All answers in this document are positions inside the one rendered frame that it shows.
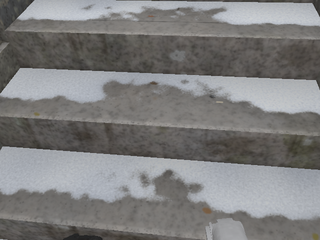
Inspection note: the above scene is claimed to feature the robot right thigh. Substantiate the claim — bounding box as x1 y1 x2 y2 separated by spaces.
205 218 248 240

